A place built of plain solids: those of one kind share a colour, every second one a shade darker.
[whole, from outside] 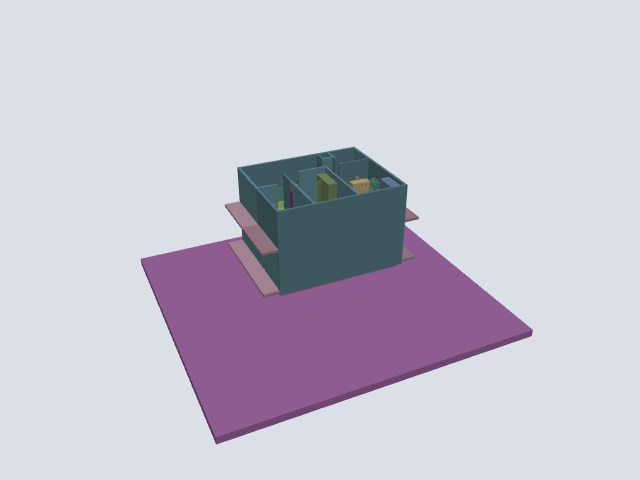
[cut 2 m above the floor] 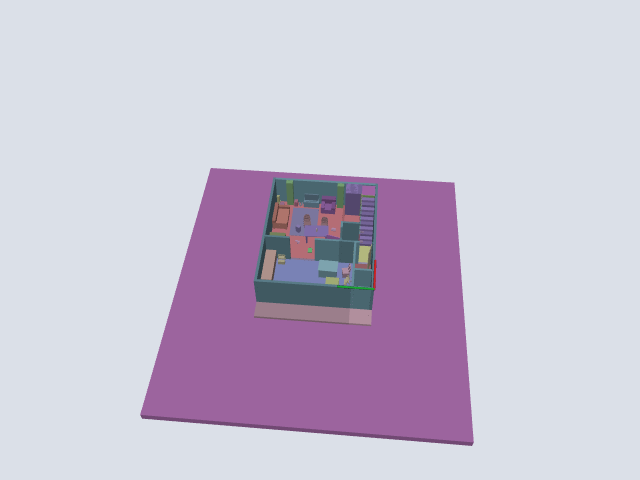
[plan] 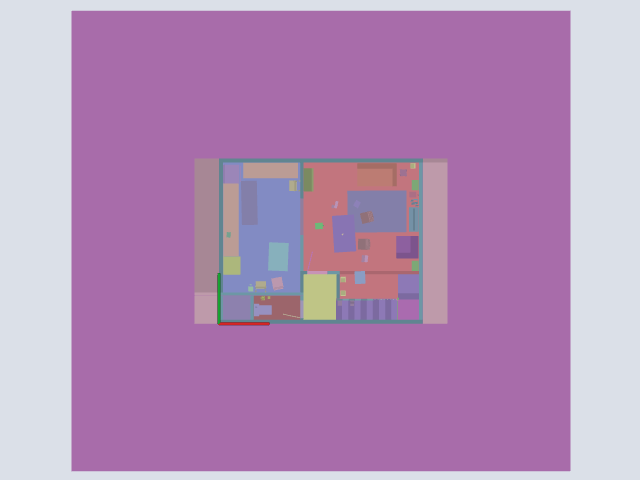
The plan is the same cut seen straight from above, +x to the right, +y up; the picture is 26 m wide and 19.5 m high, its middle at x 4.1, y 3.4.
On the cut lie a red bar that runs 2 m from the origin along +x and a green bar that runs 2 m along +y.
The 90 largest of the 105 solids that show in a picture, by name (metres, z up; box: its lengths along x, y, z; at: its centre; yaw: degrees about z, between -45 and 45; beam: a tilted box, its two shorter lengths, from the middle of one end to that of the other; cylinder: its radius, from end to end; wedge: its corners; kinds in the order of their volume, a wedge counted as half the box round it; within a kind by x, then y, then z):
{
 "under_1": {"box": [20.28, 18.71, 0.5], "at": [4.14, 3.35, -3.56]},
 "wall_1": {"box": [0.16, 0.98, 2.82], "at": [0.08, 0.65, 1.11]},
 "wall_2": {"box": [0.16, 1.95, 2.36], "at": [0.08, 1.14, 4.0]},
 "wall_3": {"box": [0.16, 5.28, 2.82], "at": [0.08, 3.91, 1.11]},
 "wall_4": {"box": [0.16, 4.31, 2.36], "at": [0.08, 4.39, 4.0]},
 "wall_5": {"box": [2.27, 0.13, 2.36], "at": [1.14, 2.17, 4.0]},
 "wall_6": {"box": [0.13, 0.98, 2.82], "at": [1.34, 0.65, 1.11]},
 "wall_7": {"box": [3.43, 0.13, 2.82], "at": [1.72, 1.21, 1.11]},
 "wall_8": {"box": [0.13, 0.32, 2.36], "at": [2.06, 1.17, 4.0]},
 "wall_9": {"box": [0.88, 0.13, 2.36], "at": [2.44, 0.94, 4.0]},
 "wall_10": {"box": [0.13, 0.72, 2.36], "at": [2.81, 0.52, 4.0]},
 "wall_11": {"box": [0.13, 4.31, 2.36], "at": [3.21, 4.39, 4.0]},
 "wall_12": {"box": [0.13, 0.2, 2.82], "at": [3.37, 1.04, 1.11]},
 "wall_13": {"box": [0.13, 0.74, 2.82], "at": [3.37, 1.64, 1.11]},
 "wall_14": {"box": [0.13, 1.46, 2.82], "at": [3.37, 2.87, 1.11]},
 "wall_15": {"box": [0.13, 1.46, 2.82], "at": [3.37, 5.82, 1.11]},
 "wall_16": {"box": [0.28, 0.13, 2.82], "at": [3.44, 2.08, 1.11]},
 "wall_17": {"box": [1.97, 0.13, 2.36], "at": [4.08, 2.17, 4.0]},
 "wall_18": {"box": [8.28, 0.16, 5.48], "at": [4.14, 0.08, 2.44]},
 "wall_19": {"box": [8.28, 0.16, 5.48], "at": [4.14, 6.63, 2.44]},
 "wall_20": {"box": [0.5, 0.13, 2.82], "at": [4.65, 2.08, 1.11]},
 "wall_21": {"box": [0.13, 1.0, 2.82], "at": [4.83, 1.51, 1.11]},
 "wall_22": {"box": [0.13, 1.02, 2.36], "at": [6.0, 2.75, 4.0]},
 "wall_23": {"box": [0.13, 3.16, 2.36], "at": [6.0, 4.97, 4.0]},
 "wall_24": {"box": [1.33, 0.13, 2.36], "at": [7.62, 3.33, 4.0]},
 "wall_25": {"box": [0.16, 3.1, 2.36], "at": [8.2, 1.71, 4.0]},
 "wall_26": {"box": [0.16, 6.39, 2.82], "at": [8.2, 3.35, 1.11]},
 "wall_27": {"box": [0.16, 3.16, 2.36], "at": [8.2, 4.97, 4.0]},
 "stair_1": {"box": [2.52, 0.85, 0.48], "at": [6.01, 0.58, -0.06]},
 "stair_2": {"box": [2.27, 0.85, 0.65], "at": [6.13, 0.58, 0.03]},
 "stair_3": {"box": [2.02, 0.85, 0.83], "at": [6.26, 0.58, 0.11]},
 "stair_4": {"box": [1.77, 0.85, 1.0], "at": [6.38, 0.58, 0.2]},
 "stair_5": {"box": [1.52, 0.85, 1.18], "at": [6.51, 0.58, 0.29]},
 "stair_6": {"box": [1.27, 0.85, 1.36], "at": [6.63, 0.58, 0.38]},
 "stair_7": {"box": [1.02, 0.85, 1.53], "at": [6.76, 0.58, 0.47]},
 "stair_8": {"box": [0.77, 0.85, 1.71], "at": [6.88, 0.58, 0.55]},
 "stair_9": {"box": [0.52, 0.85, 1.89], "at": [7.01, 0.58, 0.64]},
 "stair_10": {"box": [0.27, 0.85, 2.06], "at": [7.13, 0.58, 0.73]},
 "stair_11": {"box": [0.85, 1.02, 2.41], "at": [7.7, 1.5, 0.91]},
 "stair_12": {"box": [0.85, 0.77, 2.59], "at": [7.7, 1.62, 1.0]},
 "floor_living_1": {"box": [4.69, 4.41, 0.5], "at": [5.78, 4.34, -0.25]},
 "floor_living_2": {"box": [2.37, 1.0, 0.5], "at": [6.08, 1.51, -0.25]},
 "floor_living_3": {"box": [3.22, 0.13, 0.5], "at": [6.51, 2.08, -0.25]},
 "floor_kitchen_1": {"box": [3.14, 5.28, 0.5], "at": [1.73, 3.91, -0.25]},
 "upper_floor_next_1": {"box": [1.0, 0.98, 0.16], "at": [-0.5, 0.65, -0.08]},
 "upper_floor_next_2": {"box": [1.0, 5.28, 0.16], "at": [-0.5, 3.91, -0.08]},
 "upper_floor_next_3": {"box": [1.0, 4.31, 0.16], "at": [-0.5, 4.39, 2.74]},
 "upper_floor_next_4": {"box": [1.0, 0.16, 0.16], "at": [8.78, 0.08, -0.08]},
 "upper_floor_next_5": {"box": [1.0, 3.1, 0.16], "at": [8.78, 1.71, 2.74]},
 "upper_floor_next_6": {"box": [1.0, 6.39, 0.16], "at": [8.78, 3.35, -0.08]},
 "upper_floor_next_7": {"box": [1.0, 3.16, 0.16], "at": [8.78, 4.97, 2.74]},
 "wardrobe_1": {"box": [0.6, 1.69, 2.0], "at": [3.59, 3.17, 3.82]},
 "wardrobe_2": {"box": [0.53, 0.06, 1.76], "at": [4.08, 3.06, 3.81], "yaw": 37.6},
 "fixture_wardrobe_bedroom_1": {"box": [0.62, 1.43, 2.2], "at": [0.47, 5.54, 3.87]},
 "stair_landing_1": {"box": [0.85, 0.85, 2.24], "at": [7.7, 0.58, 0.82]},
 "floor_lobby_1": {"box": [1.34, 1.85, 0.5], "at": [4.1, 1.08, -0.25]},
 "floor_wc_1": {"box": [1.89, 0.98, 0.5], "at": [2.35, 0.65, -0.25]},
 "fridge_1": {"box": [0.7, 0.75, 1.72], "at": [0.52, 2.36, 0.86]},
 "upper_floor_landing_1": {"box": [5.14, 1.0, 0.16], "at": [4.7, 1.51, 2.74]},
 "sofa_1": {"box": [0.17, 0.92, 0.18], "at": [5.7, 6.04, 0.54]},
 "sofa_2": {"box": [1.6, 0.93, 0.34], "at": [6.42, 6.04, 0.28]},
 "sofa_3": {"box": [1.6, 0.23, 0.39], "at": [6.42, 6.4, 0.65]},
 "sofa_4": {"box": [0.17, 0.92, 0.18], "at": [7.13, 6.04, 0.54]},
 "china_cabinet_1": {"box": [0.33, 0.95, 1.07], "at": [3.6, 5.85, 1.36]},
 "china_cabinet_2": {"box": [0.4, 0.95, 0.83], "at": [3.64, 5.85, 0.41]},
 "chest_drawers_1": {"box": [1.24, 0.5, 1.03], "at": [0.9, 2.5, 3.34]},
 "floor_cup_1": {"box": [1.12, 0.98, 0.5], "at": [0.72, 0.65, -0.25]},
 "kitchen_table_1": {"box": [0.71, 1.06, 0.72], "at": [2.41, 2.72, 0.36], "yaw": -2.2},
 "armchair_club_1": {"box": [0.87, 0.24, 0.18], "at": [7.63, 2.77, 0.51]},
 "armchair_club_2": {"box": [0.87, 0.24, 0.18], "at": [7.63, 3.44, 0.51]},
 "armchair_club_3": {"box": [0.9, 0.92, 0.35], "at": [7.64, 3.1, 0.24]},
 "armchair_club_4": {"box": [0.33, 0.92, 0.38], "at": [7.94, 3.1, 0.61]},
 "billy_1": {"box": [0.28, 0.42, 2.02], "at": [7.97, 2.35, 1.01]},
 "billy_2": {"box": [0.28, 0.42, 2.02], "at": [7.97, 5.63, 1.01]},
 "range_flat_1": {"box": [0.65, 0.76, 0.94], "at": [0.49, 6.08, 0.47]},
 "rug_1": {"box": [0.65, 1.8, 0.08], "at": [1.23, 4.91, -0.03], "yaw": 1.2},
 "rug_2": {"box": [2.4, 1.7, 0.08], "at": [6.42, 4.56, -0.03], "yaw": 0.3},
 "tv_board_1": {"box": [0.4, 1.0, 0.48], "at": [7.91, 4.23, 0.24]},
 "tv_board_2": {"box": [0.09, 0.9, 0.52], "at": [7.92, 4.23, 0.78]},
 "stair_guard_1": {"box": [2.9, 0.08, 0.95], "at": [5.82, 1.05, 3.29]},
 "counter_run_1": {"box": [0.64, 2.96, 0.038], "at": [0.49, 4.22, 0.9]},
 "counter_run_2": {"box": [2.23, 0.64, 0.038], "at": [2.1, 6.22, 0.9]},
 "floor_gap_living_kitchen_1": {"box": [0.13, 1.49, 0.5], "at": [3.37, 4.35, -0.25]},
 "trunk_1": {"box": [0.43, 0.52, 0.31], "at": [5.72, 1.88, 0.15], "yaw": 2.2},
 "leaf_bedroom_door_1": {"box": [0.035, 0.82, 1.98], "at": [6.21, 3.79, 3.81], "yaw": -9.0},
 "leaf_living_door_1": {"box": [0.035, 0.82, 1.98], "at": [3.7, 2.53, 0.99], "yaw": -14.0},
 "floor_gap_living_door_1": {"box": [0.82, 0.13, 0.5], "at": [3.99, 2.08, -0.25]},
 "leaf_wc_door_1": {"box": [0.72, 0.035, 1.98], "at": [2.95, 0.31, 0.99], "yaw": -12.0},
 "wc_1": {"box": [0.21, 0.51, 0.45], "at": [1.52, 0.56, 0.56]},
 "dining_table_1": {"box": [0.9, 1.5, 0.031], "at": [5.08, 3.66, 0.73], "yaw": 3.7}
}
